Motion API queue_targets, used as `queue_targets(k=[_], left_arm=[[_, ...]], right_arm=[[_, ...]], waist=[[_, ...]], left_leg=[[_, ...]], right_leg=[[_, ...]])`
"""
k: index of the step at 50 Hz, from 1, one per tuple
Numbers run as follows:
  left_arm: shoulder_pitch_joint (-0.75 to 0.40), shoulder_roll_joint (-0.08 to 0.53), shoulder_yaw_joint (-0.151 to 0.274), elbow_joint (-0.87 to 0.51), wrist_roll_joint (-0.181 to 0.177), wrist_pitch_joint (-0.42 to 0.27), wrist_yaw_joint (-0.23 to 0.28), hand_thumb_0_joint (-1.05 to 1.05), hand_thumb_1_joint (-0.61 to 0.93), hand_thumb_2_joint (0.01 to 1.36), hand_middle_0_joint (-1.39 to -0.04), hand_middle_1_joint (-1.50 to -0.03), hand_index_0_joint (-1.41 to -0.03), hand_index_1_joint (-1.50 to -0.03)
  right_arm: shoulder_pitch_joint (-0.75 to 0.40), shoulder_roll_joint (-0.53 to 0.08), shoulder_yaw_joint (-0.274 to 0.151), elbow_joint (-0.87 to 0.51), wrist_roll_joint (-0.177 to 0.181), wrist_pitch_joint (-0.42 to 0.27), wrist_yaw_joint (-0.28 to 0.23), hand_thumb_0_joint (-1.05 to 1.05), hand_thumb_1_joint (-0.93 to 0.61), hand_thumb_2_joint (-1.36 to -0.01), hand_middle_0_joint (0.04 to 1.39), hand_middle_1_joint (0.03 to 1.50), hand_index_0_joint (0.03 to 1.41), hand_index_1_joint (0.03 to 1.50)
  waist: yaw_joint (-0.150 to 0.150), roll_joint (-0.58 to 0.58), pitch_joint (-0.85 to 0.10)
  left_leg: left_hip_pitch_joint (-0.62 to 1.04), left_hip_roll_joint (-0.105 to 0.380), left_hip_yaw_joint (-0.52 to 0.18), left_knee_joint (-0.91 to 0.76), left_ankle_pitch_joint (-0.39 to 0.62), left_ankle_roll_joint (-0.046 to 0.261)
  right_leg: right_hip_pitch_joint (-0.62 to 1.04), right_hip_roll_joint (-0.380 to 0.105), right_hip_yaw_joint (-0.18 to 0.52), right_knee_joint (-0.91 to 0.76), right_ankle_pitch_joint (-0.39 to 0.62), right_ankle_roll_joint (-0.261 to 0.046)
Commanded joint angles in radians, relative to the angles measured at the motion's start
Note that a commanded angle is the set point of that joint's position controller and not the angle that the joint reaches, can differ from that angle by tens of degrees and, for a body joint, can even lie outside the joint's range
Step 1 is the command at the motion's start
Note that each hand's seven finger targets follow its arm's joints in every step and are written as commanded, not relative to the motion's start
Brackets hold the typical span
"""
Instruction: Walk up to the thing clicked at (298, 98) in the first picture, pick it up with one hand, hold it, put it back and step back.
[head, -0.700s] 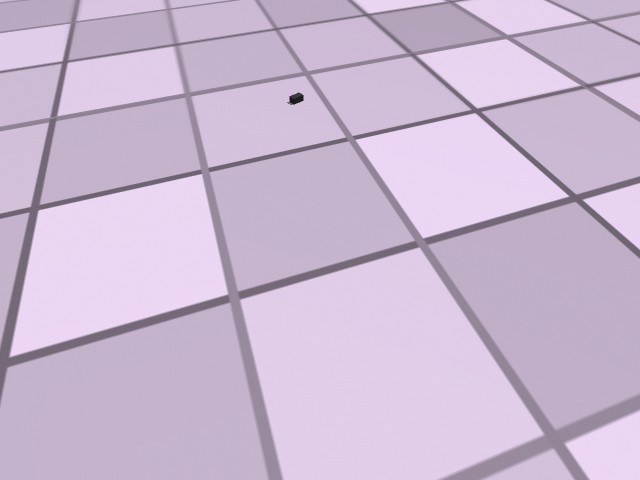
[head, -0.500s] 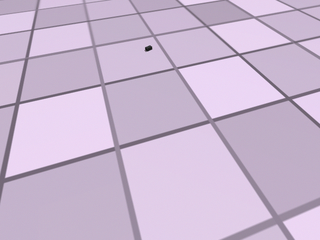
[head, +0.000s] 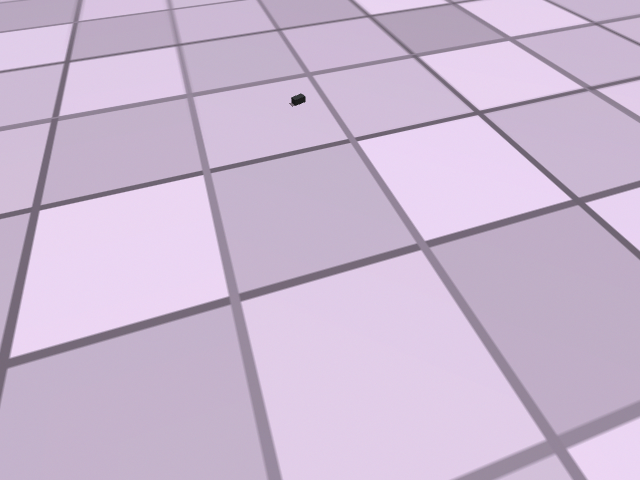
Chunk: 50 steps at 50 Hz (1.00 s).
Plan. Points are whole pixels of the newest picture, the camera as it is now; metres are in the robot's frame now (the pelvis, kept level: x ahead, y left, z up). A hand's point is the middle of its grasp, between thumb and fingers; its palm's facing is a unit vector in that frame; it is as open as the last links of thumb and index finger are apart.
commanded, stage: stand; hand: left
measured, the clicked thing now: (298, 99) +2.27 +0.10 -0.76
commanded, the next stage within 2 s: walk up in 0.42 s
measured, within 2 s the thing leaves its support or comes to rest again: neither
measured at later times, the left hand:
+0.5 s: hand out of the picture +0.06 +0.26 -0.15, palm faces -0.10 -0.93 -0.34, open 7.4 cm
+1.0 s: hand (187, 404) +0.26 +0.22 -0.12, palm faces -0.33 -0.80 -0.49, open 7.4 cm
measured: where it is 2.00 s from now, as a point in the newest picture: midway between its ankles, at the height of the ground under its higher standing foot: (355, 300)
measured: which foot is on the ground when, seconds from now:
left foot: down 0.00-0.72, up 0.74-1.00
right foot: down 0.00-0.46, up 0.48-0.72, down 0.74-1.00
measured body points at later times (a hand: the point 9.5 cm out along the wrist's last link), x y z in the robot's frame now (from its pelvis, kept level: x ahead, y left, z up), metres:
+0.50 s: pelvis +0.00 +0.00 +0.00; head +0.01 -0.01 +0.45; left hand +0.07 +0.31 -0.13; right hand +0.08 -0.31 -0.13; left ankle -0.01 +0.12 -0.74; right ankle -0.01 -0.12 -0.74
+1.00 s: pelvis +0.18 -0.06 -0.01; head +0.16 -0.11 +0.43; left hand +0.27 +0.26 -0.09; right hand +0.25 -0.42 -0.11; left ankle +0.39 +0.05 -0.67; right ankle +0.07 -0.19 -0.75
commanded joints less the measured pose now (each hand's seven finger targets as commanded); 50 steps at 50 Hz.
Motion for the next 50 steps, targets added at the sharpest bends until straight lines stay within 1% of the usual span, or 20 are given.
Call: queue_targets(k=[1,20,21,22,23,24,25,26,28,33,35,36,37,38,39,40,41,44,46,50], left_arm=[[-0.039,0.213,0.045,-0.058,0.0,-0.026,0.013,0.0,0.9,0.9,-0.2,-0.3,-0.2,-0.3],[-0.03,0.214,0.046,-0.06,0.001,-0.023,0.011,0.0,0.9,0.9,-0.2,-0.3,-0.2,-0.3],[0.071,0.384,0.098,-0.113,-0.001,-0.029,-0.022,0.0,0.9,0.9,-0.2,-0.3,-0.2,-0.3],[-0.034,0.366,0.09,-0.146,-0.004,-0.032,-0.032,0.0,0.9,0.9,-0.2,-0.3,-0.2,-0.3],[-0.185,0.319,0.088,-0.193,-0.004,-0.038,-0.036,0.0,0.9,0.9,-0.2,-0.3,-0.2,-0.3],[-0.245,0.295,0.085,-0.224,0.0,-0.044,-0.037,0.0,0.9,0.9,-0.2,-0.3,-0.2,-0.3],[-0.209,0.302,0.078,-0.218,0.004,-0.053,-0.038,0.0,0.9,0.9,-0.2,-0.3,-0.2,-0.3],[-0.141,0.321,0.08,-0.194,0.001,-0.053,-0.046,0.0,0.9,0.9,-0.2,-0.3,-0.2,-0.3],[0.01,0.342,0.094,-0.159,-0.009,-0.039,-0.073,0.0,0.9,0.9,-0.2,-0.3,-0.2,-0.3],[0.15,0.344,0.115,-0.125,-0.017,-0.039,-0.088,0.0,0.9,0.9,-0.2,-0.3,-0.2,-0.3],[0.341,0.36,0.128,-0.068,-0.017,-0.046,-0.067,0.0,0.9,0.9,-0.2,-0.3,-0.2,-0.3],[0.502,0.407,0.147,-0.022,-0.007,-0.061,-0.043,0.0,0.9,0.9,-0.2,-0.3,-0.2,-0.3],[0.558,0.454,0.163,-0.047,0.003,-0.061,-0.016,0.0,0.9,0.9,-0.2,-0.3,-0.2,-0.3],[0.456,0.472,0.154,-0.113,-0.001,-0.069,0.002,0.0,0.9,0.9,-0.2,-0.3,-0.2,-0.3],[0.338,0.525,0.149,-0.172,-0.006,-0.084,0.021,0.0,0.9,0.9,-0.2,-0.3,-0.2,-0.3],[0.264,0.528,0.147,-0.2,-0.009,-0.094,0.032,0.0,0.9,0.9,-0.2,-0.3,-0.2,-0.3],[0.214,0.518,0.151,-0.215,-0.012,-0.103,0.042,0.0,0.9,0.9,-0.2,-0.3,-0.2,-0.3],[0.156,0.469,0.132,-0.233,-0.01,-0.129,0.047,0.0,0.9,0.9,-0.2,-0.3,-0.2,-0.3],[0.134,0.484,0.137,-0.244,-0.011,-0.148,0.044,0.0,0.9,0.9,-0.2,-0.3,-0.2,-0.3],[0.231,0.468,0.146,-0.248,-0.013,-0.155,0.04,0.0,0.9,0.9,-0.2,-0.3,-0.2,-0.3]], right_arm=[[-0.034,-0.209,-0.045,-0.064,0.001,-0.022,-0.018,0.0,-0.9,-0.9,0.2,0.3,0.2,0.3],[-0.023,-0.211,-0.044,-0.063,-0.001,-0.023,-0.018,0.0,-0.9,-0.9,0.2,0.3,0.2,0.3],[-0.076,-0.398,-0.157,-0.194,-0.034,-0.046,0.041,0.0,-0.9,-0.9,0.2,0.3,0.2,0.3],[-0.029,-0.384,-0.155,-0.184,-0.041,-0.043,0.065,0.0,-0.9,-0.9,0.2,0.3,0.2,0.3],[0.064,-0.376,-0.164,-0.176,-0.029,-0.043,0.074,0.0,-0.9,-0.9,0.2,0.3,0.2,0.3],[0.056,-0.371,-0.168,-0.191,-0.021,-0.045,0.077,0.0,-0.9,-0.9,0.2,0.3,0.2,0.3],[0.021,-0.368,-0.171,-0.216,-0.017,-0.052,0.08,0.0,-0.9,-0.9,0.2,0.3,0.2,0.3],[-0.039,-0.354,-0.168,-0.244,-0.013,-0.059,0.081,0.0,-0.9,-0.9,0.2,0.3,0.2,0.3],[-0.131,-0.376,-0.17,-0.282,-0.021,-0.067,0.088,0.0,-0.9,-0.9,0.2,0.3,0.2,0.3],[-0.218,-0.385,-0.173,-0.335,-0.05,-0.053,0.117,0.0,-0.9,-0.9,0.2,0.3,0.2,0.3],[-0.263,-0.349,-0.165,-0.357,-0.063,-0.036,0.118,0.0,-0.9,-0.9,0.2,0.3,0.2,0.3],[-0.26,-0.286,-0.14,-0.376,-0.068,-0.03,0.126,0.0,-0.9,-0.9,0.2,0.3,0.2,0.3],[-0.295,-0.221,-0.107,-0.423,-0.056,-0.029,0.136,0.0,-0.9,-0.9,0.2,0.3,0.2,0.3],[-0.31,-0.245,-0.108,-0.474,-0.032,-0.04,0.149,0.0,-0.9,-0.9,0.2,0.3,0.2,0.3],[-0.322,-0.3,-0.114,-0.483,-0.034,-0.052,0.149,0.0,-0.9,-0.9,0.2,0.3,0.2,0.3],[-0.322,-0.341,-0.124,-0.467,-0.03,-0.049,0.149,0.0,-0.9,-0.9,0.2,0.3,0.2,0.3],[-0.29,-0.367,-0.129,-0.449,-0.03,-0.044,0.147,0.0,-0.9,-0.9,0.2,0.3,0.2,0.3],[-0.171,-0.364,-0.139,-0.414,-0.031,-0.013,0.167,0.0,-0.9,-0.9,0.2,0.3,0.2,0.3],[-0.136,-0.361,-0.148,-0.422,-0.035,0.01,0.186,0.0,-0.9,-0.9,0.2,0.3,0.2,0.3],[-0.188,-0.333,-0.142,-0.47,-0.044,0.019,0.191,0.0,-0.9,-0.9,0.2,0.3,0.2,0.3]], waist=[[-0.006,-0.004,-0.087],[-0.006,0.011,-0.064],[-0.034,0.156,-0.108],[-0.095,0.154,-0.054],[-0.18,0.275,-0.057],[-0.19,0.272,-0.044],[-0.144,0.181,-0.065],[-0.086,0.105,-0.102],[0.003,0.142,-0.12],[0.067,0.098,-0.054],[0.152,-0.091,-0.049],[0.214,-0.304,-0.065],[0.246,-0.415,0.019],[0.17,-0.308,-0.014],[0.115,-0.183,-0.003],[0.077,-0.121,0.015],[0.041,-0.094,0.008],[-0.021,-0.132,0.031],[-0.047,-0.135,0.049],[-0.013,-0.038,0.027]], left_leg=[[0.01,0.126,-0.083,-0.034,0.198,0.029],[-0.006,0.123,-0.085,-0.053,0.151,0.028],[0.134,0.118,-0.021,0.098,-0.433,0.081],[0.215,0.166,-0.073,0.035,-0.575,0.124],[0.279,0.309,-0.241,-0.113,-0.638,0.187],[0.231,0.447,-0.333,-0.198,-0.595,0.249],[0.179,0.476,-0.34,-0.215,-0.539,0.243],[0.12,0.454,-0.273,-0.225,-0.519,0.217],[0.044,0.405,-0.124,-0.232,-0.553,0.185],[-0.212,0.282,0.153,-0.073,-0.555,0.126],[-0.405,0.186,0.246,0.262,-0.564,0.09],[-0.596,0.068,0.272,0.653,-0.529,0.054],[-0.88,0.004,0.174,0.939,-0.54,0.009],[-0.933,0.015,-0.067,0.979,-0.426,-0.014],[-0.971,0.092,-0.138,0.998,-0.371,-0.023],[-0.951,0.148,-0.167,0.953,-0.304,-0.032],[-0.875,0.174,-0.171,0.902,-0.226,-0.033],[-0.643,0.156,-0.116,0.761,-0.076,-0.023],[-0.562,0.132,-0.07,0.715,0.042,-0.035],[-0.579,0.112,-0.029,0.61,0.13,-0.065]], right_leg=[[0.016,-0.119,0.088,-0.046,0.197,-0.035],[0.008,-0.118,0.09,-0.056,0.157,-0.036],[-0.318,-0.126,0.216,0.029,-0.346,-0.092],[-0.584,-0.115,0.168,0.058,-0.405,-0.064],[-0.73,-0.062,0.038,0.313,-0.296,-0.056],[-0.792,-0.067,-0.029,0.527,-0.268,-0.05],[-0.747,-0.121,0.0,0.584,-0.259,-0.055],[-0.654,-0.161,0.023,0.622,-0.233,-0.054],[-0.542,-0.191,-0.017,0.604,-0.181,-0.035],[-0.217,-0.16,-0.172,0.469,-0.073,-0.016],[0.019,-0.127,-0.183,0.336,-0.09,-0.041],[0.166,-0.096,-0.059,0.246,-0.267,-0.098],[0.169,-0.239,0.293,0.073,-0.64,-0.165],[0.148,-0.408,0.8,-0.236,-0.825,-0.259],[0.148,-0.497,0.93,-0.325,-0.91,-0.323],[0.118,-0.491,0.834,-0.286,-0.841,-0.313],[0.068,-0.446,0.707,-0.236,-0.703,-0.273],[-0.16,-0.318,0.379,-0.195,-0.498,-0.172],[-0.285,-0.264,0.261,-0.221,-0.455,-0.16],[-0.207,-0.204,0.159,-0.182,-0.263,-0.162]])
